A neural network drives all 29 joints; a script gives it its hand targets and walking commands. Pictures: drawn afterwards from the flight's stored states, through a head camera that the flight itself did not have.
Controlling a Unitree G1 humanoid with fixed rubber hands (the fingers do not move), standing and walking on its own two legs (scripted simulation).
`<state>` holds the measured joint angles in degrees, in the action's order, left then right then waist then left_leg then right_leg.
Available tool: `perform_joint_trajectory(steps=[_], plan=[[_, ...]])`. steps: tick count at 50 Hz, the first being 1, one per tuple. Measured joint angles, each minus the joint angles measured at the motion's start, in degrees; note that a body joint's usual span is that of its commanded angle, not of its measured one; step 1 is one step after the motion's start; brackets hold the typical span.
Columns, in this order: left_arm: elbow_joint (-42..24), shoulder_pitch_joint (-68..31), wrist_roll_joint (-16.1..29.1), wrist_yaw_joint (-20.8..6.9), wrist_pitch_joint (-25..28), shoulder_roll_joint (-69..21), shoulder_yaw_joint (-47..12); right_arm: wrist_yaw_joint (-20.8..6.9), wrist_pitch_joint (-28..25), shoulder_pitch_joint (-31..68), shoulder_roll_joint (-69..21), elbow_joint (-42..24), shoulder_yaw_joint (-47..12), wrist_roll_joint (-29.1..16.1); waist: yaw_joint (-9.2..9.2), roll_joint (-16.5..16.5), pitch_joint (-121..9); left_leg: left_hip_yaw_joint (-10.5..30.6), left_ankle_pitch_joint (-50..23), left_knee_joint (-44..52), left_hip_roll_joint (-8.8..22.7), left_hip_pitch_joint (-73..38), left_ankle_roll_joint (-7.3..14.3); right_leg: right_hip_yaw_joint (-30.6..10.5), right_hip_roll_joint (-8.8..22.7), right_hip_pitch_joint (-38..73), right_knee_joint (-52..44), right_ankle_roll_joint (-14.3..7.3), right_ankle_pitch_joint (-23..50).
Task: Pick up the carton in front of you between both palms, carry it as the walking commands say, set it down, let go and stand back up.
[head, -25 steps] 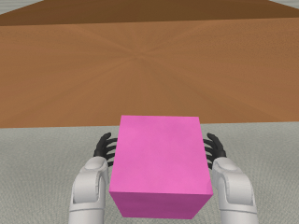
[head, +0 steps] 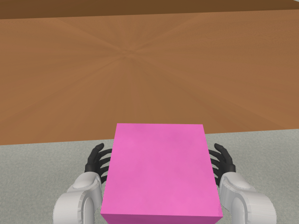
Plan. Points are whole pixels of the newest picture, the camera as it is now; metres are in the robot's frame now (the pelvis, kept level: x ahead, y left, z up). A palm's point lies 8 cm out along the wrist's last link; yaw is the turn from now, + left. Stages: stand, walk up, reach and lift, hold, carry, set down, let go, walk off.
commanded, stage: carry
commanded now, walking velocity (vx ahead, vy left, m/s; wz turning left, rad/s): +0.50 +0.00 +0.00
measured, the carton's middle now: (158, 184) +0.25 -0.01 +0.03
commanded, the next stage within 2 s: none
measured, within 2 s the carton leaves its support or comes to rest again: neither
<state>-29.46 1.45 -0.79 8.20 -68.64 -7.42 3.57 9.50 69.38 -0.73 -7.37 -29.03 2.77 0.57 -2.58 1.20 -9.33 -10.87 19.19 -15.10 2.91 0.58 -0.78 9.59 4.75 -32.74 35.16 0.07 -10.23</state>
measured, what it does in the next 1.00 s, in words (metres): walks ahead: right foot, then left foot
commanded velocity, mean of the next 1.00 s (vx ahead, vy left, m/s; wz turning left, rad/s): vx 0.50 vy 0.00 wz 0.00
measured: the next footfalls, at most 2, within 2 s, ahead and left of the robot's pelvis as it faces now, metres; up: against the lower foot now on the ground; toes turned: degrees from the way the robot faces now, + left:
right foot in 0.06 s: +0.22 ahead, -0.12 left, +0.00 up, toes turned -12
left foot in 0.58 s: +0.57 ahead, +0.10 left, +0.00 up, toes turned +13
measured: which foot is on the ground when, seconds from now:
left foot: down 0.00-0.10, up 0.12-0.56, down 0.58-1.00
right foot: up 0.00-0.04, down 0.06-0.62, up 0.64-1.00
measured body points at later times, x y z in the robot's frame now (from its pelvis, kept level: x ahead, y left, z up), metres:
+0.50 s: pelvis +0.32 -0.02 +0.00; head +0.30 -0.03 +0.45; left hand +0.56 +0.13 +0.09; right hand +0.56 -0.17 +0.09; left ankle +0.47 +0.11 -0.71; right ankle +0.18 -0.11 -0.74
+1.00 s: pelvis +0.67 +0.00 +0.00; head +0.65 +0.01 +0.45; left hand +0.91 +0.16 +0.10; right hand +0.91 -0.15 +0.10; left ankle +0.53 +0.09 -0.74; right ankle +0.82 -0.13 -0.70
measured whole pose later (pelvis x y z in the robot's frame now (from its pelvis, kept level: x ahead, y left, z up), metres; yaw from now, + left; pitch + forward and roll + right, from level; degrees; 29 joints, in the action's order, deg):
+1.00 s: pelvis +0.67 +0.00 +0.00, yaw +0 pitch +4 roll -1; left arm -35.6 3.7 -2.9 7.5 -68.0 -7.7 1.5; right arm 7.2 67.2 -3.4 -7.6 -34.1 1.6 2.1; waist -0.6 -0.3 -6.5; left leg -12.9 17.8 -11.7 2.1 -2.4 0.3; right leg 9.9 6.2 -34.3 34.2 0.0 -2.8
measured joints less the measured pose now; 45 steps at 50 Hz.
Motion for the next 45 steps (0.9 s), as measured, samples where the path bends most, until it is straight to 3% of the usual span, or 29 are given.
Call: perform_joint_trajectory(steps=[3,4,6,8,11,16,21,27,29,31,32,35,38,45], plan=[[-1.06,0.48,-0.03,0.07,0.01,-0.03,-0.18,0.01,0.23,-0.01,0.00,-0.80,-0.10,-0.18,0.31,0.38,0.74,0.77,6.03,-4.61,1.79,-3.22,-2.08,3.39,-1.21,3.56,-5.88,-0.82,1.79],[-0.97,0.27,-0.04,0.07,0.20,-0.03,-0.40,-0.01,0.20,0.09,0.03,-1.08,0.13,-0.18,0.72,0.85,1.06,1.32,9.04,-9.48,3.00,-2.70,-2.32,4.38,-1.67,4.73,-5.72,-2.49,4.36],[1.12,-0.55,-0.32,0.07,0.92,0.01,-1.05,-0.21,-0.04,0.24,0.07,-0.30,1.10,0.02,2.10,1.45,1.63,4.52,9.00,-27.54,4.66,4.57,-1.40,5.68,-1.93,4.62,-0.95,-5.04,1.73],[2.29,-0.36,-0.58,0.08,1.04,-0.01,-1.29,-0.53,0.04,0.03,0.03,0.55,1.29,0.52,3.08,0.76,2.67,7.57,6.92,-44.32,3.49,13.97,0.02,6.11,-1.86,6.90,-1.77,-5.70,-1.47],[1.60,1.29,-0.72,0.05,1.45,-0.18,-1.08,-1.17,-0.57,-0.77,-0.03,0.96,0.30,1.33,4.27,-0.04,3.93,7.31,0.60,-51.50,3.30,24.53,1.44,6.11,-2.27,12.22,-7.80,-4.84,-1.20],[0.56,2.26,-0.92,-0.50,3.17,-0.26,-0.87,-2.73,-3.10,-2.17,-0.20,0.36,-1.09,2.93,5.20,-1.05,3.61,5.07,-7.14,-40.70,3.85,33.42,1.07,5.05,-2.60,21.08,-16.77,-4.02,-1.54],[-0.35,1.94,-0.82,-0.85,3.51,-0.20,-1.47,-2.83,-3.47,-3.21,-0.30,-2.01,-1.14,3.47,4.30,-1.06,2.38,2.82,-13.73,-26.47,3.76,35.61,0.63,4.26,-2.76,29.63,-21.87,-2.30,-4.46],[-3.26,2.09,-1.22,-0.84,1.53,-0.21,-2.30,-2.40,-1.42,-3.42,-0.32,-5.09,-0.82,2.65,3.08,-1.39,2.04,-1.17,-17.27,-15.42,2.01,32.17,2.15,3.30,-2.50,39.37,-22.60,0.97,-12.04],[-4.09,1.91,-1.54,-0.81,0.69,-0.19,-2.18,-2.19,-0.72,-2.63,-0.21,-5.10,-0.77,2.17,2.82,-2.12,2.45,-3.08,-15.61,-12.75,0.58,28.46,3.05,2.49,-1.17,40.76,-17.26,2.19,-17.02],[-3.15,0.97,-1.64,-0.73,0.02,-0.03,-1.05,-1.95,-0.98,-1.18,-0.11,-2.51,-1.05,1.97,1.77,-4.33,3.18,-4.46,-13.08,-17.20,-0.71,28.05,5.90,0.74,2.32,35.39,-0.56,1.79,-18.74],[-2.51,0.59,-1.75,-0.68,-0.26,0.00,-0.59,-1.86,-0.91,-0.38,-0.04,-1.15,-1.05,1.86,1.44,-4.08,3.80,-4.63,-10.99,-18.39,-0.46,27.59,6.48,-2.05,2.16,30.23,10.51,1.44,-17.29],[-1.88,0.42,-1.99,-0.65,-0.70,-0.01,-0.49,-1.80,-0.94,-0.39,-0.09,-0.15,-0.87,1.68,1.24,-2.77,5.78,-4.72,-9.66,-14.30,-0.08,22.92,5.71,-6.26,0.45,15.91,31.18,-0.39,-12.41],[-1.87,1.00,-1.95,-0.69,0.30,-0.09,-1.31,-1.85,-1.80,-1.82,-0.21,-1.25,-0.57,1.55,1.14,-1.80,6.22,-4.15,-9.61,-8.14,-0.18,17.49,5.36,-5.59,0.99,6.53,31.12,-1.17,-6.65],[-3.49,2.30,-2.34,-0.83,2.03,-0.23,-2.35,-2.26,-3.28,-3.05,-0.31,-3.09,-0.59,1.44,1.48,-1.18,3.96,-2.51,-6.64,1.08,-0.44,5.33,3.39,-2.73,2.42,-2.29,11.98,0.26,2.85]])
